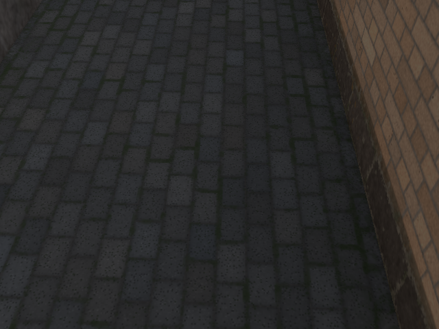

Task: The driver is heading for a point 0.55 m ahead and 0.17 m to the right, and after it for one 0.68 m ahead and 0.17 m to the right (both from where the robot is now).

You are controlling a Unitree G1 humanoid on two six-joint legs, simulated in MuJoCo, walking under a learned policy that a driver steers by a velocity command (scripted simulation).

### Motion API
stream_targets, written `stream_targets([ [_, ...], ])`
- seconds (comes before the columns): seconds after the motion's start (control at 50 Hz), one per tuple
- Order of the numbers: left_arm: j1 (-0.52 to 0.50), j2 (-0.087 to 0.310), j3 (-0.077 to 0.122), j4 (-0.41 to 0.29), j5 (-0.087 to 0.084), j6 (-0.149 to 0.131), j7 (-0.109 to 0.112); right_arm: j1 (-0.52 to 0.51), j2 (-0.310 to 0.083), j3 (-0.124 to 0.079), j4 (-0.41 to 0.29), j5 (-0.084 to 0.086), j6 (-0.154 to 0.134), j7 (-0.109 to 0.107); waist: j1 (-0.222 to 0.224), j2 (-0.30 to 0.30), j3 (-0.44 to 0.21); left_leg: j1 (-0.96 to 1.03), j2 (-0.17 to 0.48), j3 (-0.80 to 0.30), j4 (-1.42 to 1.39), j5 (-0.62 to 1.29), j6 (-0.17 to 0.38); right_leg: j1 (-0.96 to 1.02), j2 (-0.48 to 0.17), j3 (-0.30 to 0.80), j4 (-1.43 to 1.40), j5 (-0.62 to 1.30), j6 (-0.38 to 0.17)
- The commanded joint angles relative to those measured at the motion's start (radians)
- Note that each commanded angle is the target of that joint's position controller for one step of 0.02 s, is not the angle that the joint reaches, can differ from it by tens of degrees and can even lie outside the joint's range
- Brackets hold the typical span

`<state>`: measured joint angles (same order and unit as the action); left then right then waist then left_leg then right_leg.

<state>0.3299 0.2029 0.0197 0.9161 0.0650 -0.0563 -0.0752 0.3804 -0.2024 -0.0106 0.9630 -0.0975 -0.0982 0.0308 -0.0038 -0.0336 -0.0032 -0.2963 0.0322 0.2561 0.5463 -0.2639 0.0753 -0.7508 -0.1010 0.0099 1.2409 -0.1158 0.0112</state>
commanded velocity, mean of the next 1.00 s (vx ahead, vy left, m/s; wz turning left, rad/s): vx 0.06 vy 0.00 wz -0.35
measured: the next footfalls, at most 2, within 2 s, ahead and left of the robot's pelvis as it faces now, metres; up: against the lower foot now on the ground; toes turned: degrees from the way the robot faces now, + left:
right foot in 0.22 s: +0.06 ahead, -0.16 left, +0.00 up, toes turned -15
left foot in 0.66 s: +0.09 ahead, +0.06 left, +0.00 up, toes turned -16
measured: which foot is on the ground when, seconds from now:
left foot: down 0.00-0.24, up 0.26-0.64, down 0.66-1.00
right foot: up 0.00-0.20, down 0.22-0.88, up 0.90-1.00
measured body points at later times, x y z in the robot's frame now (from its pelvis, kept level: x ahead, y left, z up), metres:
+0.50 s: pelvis +0.04 -0.07 -0.02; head +0.06 -0.07 +0.43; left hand +0.19 +0.17 -0.14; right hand +0.17 -0.38 -0.09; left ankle +0.08 +0.05 -0.61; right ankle +0.02 -0.15 -0.73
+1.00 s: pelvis +0.08 -0.05 -0.01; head +0.08 -0.05 +0.44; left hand +0.28 +0.15 -0.13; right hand +0.05 -0.32 -0.13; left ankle +0.05 +0.07 -0.73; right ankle +0.02 -0.15 -0.70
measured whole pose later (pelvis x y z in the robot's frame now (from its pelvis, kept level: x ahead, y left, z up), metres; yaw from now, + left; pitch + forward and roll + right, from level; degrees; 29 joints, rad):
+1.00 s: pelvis +0.08 -0.05 -0.01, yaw -20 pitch +4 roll +0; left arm 0.23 0.25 0.05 0.85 0.09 -0.07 -0.05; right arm 0.30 -0.23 -0.06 0.84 -0.03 -0.12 -0.03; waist -0.05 0.00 -0.07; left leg -0.28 -0.01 0.08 0.66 -0.45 0.09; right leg -0.47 0.02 0.02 0.91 -0.51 -0.07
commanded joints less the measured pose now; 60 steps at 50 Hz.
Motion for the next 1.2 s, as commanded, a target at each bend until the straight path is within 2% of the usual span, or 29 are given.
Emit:
stream_targets([
  [0.02,0.184,0.036,0.02,-0.006,0.011,0.0,0.017,-0.026,-0.113,-0.025,-0.067,-0.023,-0.016,-0.023,0.068,0.13,-0.012,-0.133,0.376,-0.209,-0.145,0.519,0.226,0.166,-0.024,0.057,0.035,0.122,0.006],
  [0.08,0.011,0.048,0.03,-0.124,0.055,-0.009,0.058,-0.074,-0.144,-0.049,-0.107,-0.012,-0.027,-0.052,0.011,0.074,-0.007,-0.044,0.425,-0.206,-0.085,0.416,0.223,0.085,-0.021,0.045,0.063,-0.086,-0.005],
  [0.12,-0.113,0.023,0.027,-0.187,0.04,0.022,0.095,0.013,-0.162,-0.078,-0.071,0.044,-0.024,-0.08,-0.053,0.092,0.042,0.085,0.451,-0.231,-0.158,0.279,0.172,0.042,-0.041,-0.009,-0.235,-0.289,0.012],
  [0.16,-0.117,-0.005,0.027,-0.186,0.024,0.037,0.11,0.039,-0.183,-0.103,-0.076,0.046,-0.02,-0.093,-0.079,0.136,0.047,0.074,0.448,-0.222,-0.178,0.203,0.149,0.161,0.012,-0.082,-0.325,-0.31,0.013],
  [0.2,-0.117,0.052,0.062,-0.198,0.012,0.022,0.106,-0.043,-0.208,-0.121,-0.112,0.049,-0.024,-0.102,-0.066,0.141,0.024,0.045,0.423,-0.17,-0.108,0.197,0.113,0.299,0.093,-0.144,-0.455,-0.232,-0.033],
  [0.24,0.024,0.125,0.118,-0.157,-0.015,-0.019,0.113,-0.044,-0.141,-0.111,-0.119,0.047,-0.032,-0.108,0.009,-0.029,-0.093,-0.077,0.274,-0.027,0.249,0.01,-0.012,0.639,0.114,-0.078,-0.716,0.29,-0.167],
  [0.26,0.167,0.254,0.138,-0.143,-0.004,-0.046,0.124,-0.111,-0.045,-0.079,-0.25,0.033,-0.05,-0.119,0.013,-0.288,-0.27,-0.426,0.07,0.037,0.659,-0.565,-0.157,0.99,-0.172,0.349,-0.693,0.896,-0.45],
  [0.28,0.334,0.271,0.142,-0.11,0.044,-0.079,0.074,-0.275,-0.056,-0.073,-0.307,0.097,-0.059,-0.109,0.151,-0.103,-0.26,-0.664,0.001,-0.202,0.657,-0.583,-0.163,1.099,-0.254,0.48,-0.751,0.832,-0.488],
  [0.3,0.365,0.248,0.149,-0.075,0.051,-0.098,0.05,-0.403,-0.055,-0.069,-0.35,0.124,-0.063,-0.106,0.2,-0.02,-0.147,-0.766,0.023,-0.275,0.664,-0.546,-0.167,1.054,-0.251,0.44,-0.747,0.775,-0.444],
  [0.36,0.064,0.131,0.098,-0.134,-0.036,-0.061,0.028,-0.242,-0.134,-0.099,-0.278,0.044,-0.037,-0.124,-0.001,-0.047,-0.112,-0.59,0.088,-0.303,0.753,-0.33,-0.151,0.649,-0.179,0.267,-0.709,0.605,-0.372],
  [0.44,-0.15,0.166,0.066,-0.228,0.006,-0.057,0.031,-0.054,-0.09,-0.074,-0.234,0.043,0.01,-0.063,-0.121,-0.018,-0.105,-0.336,-0.009,-0.262,0.968,0.094,-0.149,0.153,-0.044,0.176,-0.687,0.474,-0.328],
  [0.5,-0.043,0.174,0.047,-0.188,0.004,-0.069,0.03,-0.149,-0.177,-0.094,-0.303,0.041,0.025,-0.05,-0.047,0.019,-0.13,-0.417,-0.007,-0.261,1.014,-0.052,-0.196,0.216,-0.1,0.257,-0.631,0.419,-0.345],
  [0.58,-0.034,0.137,0.013,-0.162,-0.073,-0.058,0.021,-0.295,-0.062,-0.033,-0.323,0.045,0.052,-0.065,0.031,-0.023,-0.14,-0.4,0.059,-0.296,0.531,-0.256,-0.245,0.367,-0.134,0.367,-0.618,0.241,-0.29],
  [0.62,-0.164,0.18,0.012,-0.183,-0.062,-0.05,-0.009,-0.119,-0.061,-0.037,-0.242,0.039,0.038,-0.038,-0.055,-0.05,-0.127,-0.066,-0.011,-0.186,0.501,-0.174,-0.228,0.1,-0.039,0.265,-0.587,0.187,-0.221],
  [0.66,-0.192,0.195,0.016,-0.169,-0.07,-0.026,-0.044,-0.102,-0.086,-0.039,-0.204,0.099,0.023,-0.028,-0.06,-0.008,-0.134,0.038,-0.016,-0.197,0.108,0.082,-0.209,0.174,-0.032,0.317,-0.576,0.168,-0.2],
  [0.68,-0.037,0.124,0.007,-0.137,-0.058,-0.011,-0.05,-0.103,-0.156,-0.05,-0.188,0.105,0.01,-0.033,0.028,0.107,-0.221,0.201,0.051,-0.341,0.108,0.485,-0.091,0.154,0.03,0.254,-0.521,-0.023,-0.085],
  [0.7,0.084,0.102,0.009,-0.128,-0.06,-0.001,-0.047,-0.244,-0.209,-0.057,-0.217,0.084,-0.009,-0.009,0.11,0.16,-0.17,0.12,0.069,-0.404,0.038,0.412,0.034,0.171,0.101,0.067,-0.512,-0.26,0.013],
  [0.72,-0.029,0.145,0.015,-0.141,-0.054,0.007,-0.045,-0.376,-0.164,-0.039,-0.249,0.088,-0.02,0.03,0.097,0.054,-0.113,-0.028,0.063,-0.415,0.003,0.226,0.025,0.26,0.101,0.038,-0.539,-0.278,0.049],
  [0.76,-0.149,0.164,0.026,-0.158,-0.052,0.009,-0.036,-0.372,-0.166,-0.046,-0.225,0.131,-0.021,0.051,0.059,0.025,-0.071,-0.038,0.02,-0.314,0.02,0.146,-0.058,0.296,0.101,0.047,-0.57,-0.172,-0.012],
  [0.8,-0.103,0.162,0.026,-0.129,-0.057,-0.001,-0.03,-0.249,-0.186,-0.064,-0.181,0.117,-0.017,0.034,0.029,0.022,-0.063,0.032,0.018,-0.298,0.017,0.137,-0.086,0.287,0.093,0.057,-0.614,-0.134,-0.062],
  [0.86,-0.108,0.185,0.054,-0.117,-0.021,-0.006,-0.003,-0.152,-0.184,-0.092,-0.157,0.064,-0.018,-0.008,-0.022,0.053,0.022,0.026,0.048,-0.358,-0.072,-0.409,0.044,0.195,0.096,0.084,-0.626,-0.532,-0.144],
  [0.92,-0.233,0.053,0.025,-0.16,0.013,-0.029,0.029,-0.027,-0.11,-0.074,-0.142,0.071,-0.028,-0.055,-0.094,0.133,0.012,0.206,0.227,-0.619,-0.197,-0.424,0.23,0.03,0.128,-0.009,-0.444,-0.394,-0.093],
  [0.96,-0.335,0.019,0.012,-0.202,0.026,-0.047,0.04,-0.021,-0.099,-0.064,-0.164,0.067,-0.029,-0.074,-0.125,0.121,0.007,0.234,0.271,-0.678,-0.216,-0.342,0.26,-0.035,0.108,0.009,-0.314,-0.422,-0.081],
  [1.08,-0.265,0.039,0.018,-0.204,0.032,-0.058,-0.002,-0.093,-0.143,-0.071,-0.19,0.061,-0.033,-0.071,-0.049,0.097,0.022,-0.01,0.194,-0.482,-0.086,-0.232,0.224,0.115,0.111,-0.063,-0.267,-0.382,-0.089],
  [1.1,-0.209,0.046,0.019,-0.183,0.052,-0.061,-0.001,-0.119,-0.127,-0.067,-0.198,0.023,-0.028,-0.07,-0.034,0.117,-0.005,-0.062,0.192,-0.481,-0.017,-0.229,0.194,0.181,0.087,-0.019,-0.208,-0.194,-0.104],
  [1.14,0.106,0.083,0.042,-0.107,0.042,-0.084,-0.006,-0.281,-0.179,-0.071,-0.243,0.03,-0.018,-0.042,0.148,-0.018,-0.068,-0.322,0.064,-0.312,0.305,-0.121,0.177,0.576,0.195,-0.172,-0.323,-0.084,-0.115],
  [1.16,0.378,0.122,0.062,-0.025,0.041,-0.097,0.001,-0.349,-0.188,-0.083,-0.252,0.015,-0.025,-0.003,0.292,-0.14,-0.086,-0.61,-0.079,-0.23,0.689,-0.052,0.114,0.899,0.169,-0.016,-0.503,-0.163,-0.17],
  [1.18,0.494,0.233,0.062,-0.028,0.043,-0.109,0.01,-0.317,-0.068,-0.068,-0.273,0.008,-0.041,0.026,0.254,-0.221,-0.159,-0.808,-0.208,-0.36,1.049,-0.36,0.044,1.012,-0.048,0.554,-0.663,0.054,-0.364],
  [1.2,0.468,0.235,0.058,-0.033,0.035,-0.12,-0.007,-0.273,-0.006,-0.041,-0.3,0.039,-0.055,0.029,0.198,-0.08,-0.083,-0.992,-0.194,-0.503,1.025,-0.344,0.032,1.04,-0.231,0.802,-0.763,-0.018,-0.487],
])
